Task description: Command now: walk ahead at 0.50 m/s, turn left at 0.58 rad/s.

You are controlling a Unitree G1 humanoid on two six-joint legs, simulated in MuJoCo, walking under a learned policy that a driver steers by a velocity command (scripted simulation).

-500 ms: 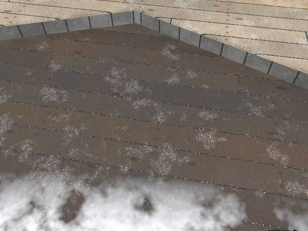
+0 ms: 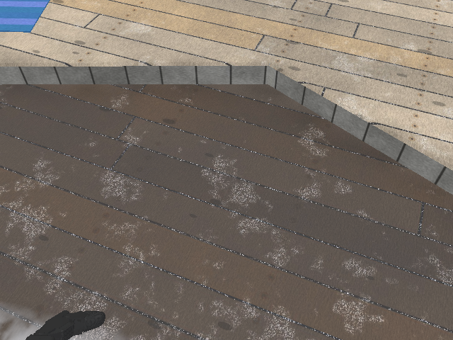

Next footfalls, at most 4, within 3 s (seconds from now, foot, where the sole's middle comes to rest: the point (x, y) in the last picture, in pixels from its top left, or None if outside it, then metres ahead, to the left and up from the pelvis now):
0.48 left None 0.38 0.19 -0.76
1.02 right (186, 263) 0.73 0.12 -0.76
1.50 left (84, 230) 0.88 0.46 -0.76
1.98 right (157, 216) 0.92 0.22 -0.76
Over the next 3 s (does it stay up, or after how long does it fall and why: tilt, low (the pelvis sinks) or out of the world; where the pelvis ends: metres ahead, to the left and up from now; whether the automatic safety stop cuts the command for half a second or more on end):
stays up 1.20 0.30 0.01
